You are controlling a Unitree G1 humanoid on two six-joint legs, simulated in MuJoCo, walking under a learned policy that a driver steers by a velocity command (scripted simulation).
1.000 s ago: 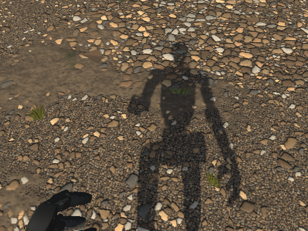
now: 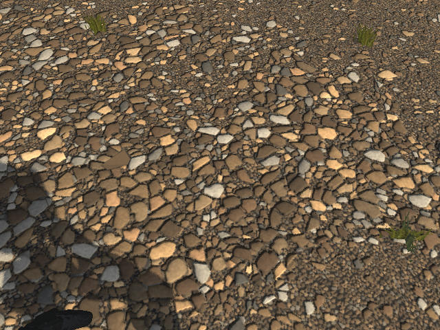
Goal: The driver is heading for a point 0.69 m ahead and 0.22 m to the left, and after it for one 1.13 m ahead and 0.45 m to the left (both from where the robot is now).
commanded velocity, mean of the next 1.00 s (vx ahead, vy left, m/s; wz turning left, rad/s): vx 1.00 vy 0.00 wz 0.53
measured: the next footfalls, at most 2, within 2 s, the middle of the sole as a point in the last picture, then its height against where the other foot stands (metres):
left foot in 0.40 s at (195, 284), level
right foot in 0.80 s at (229, 173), level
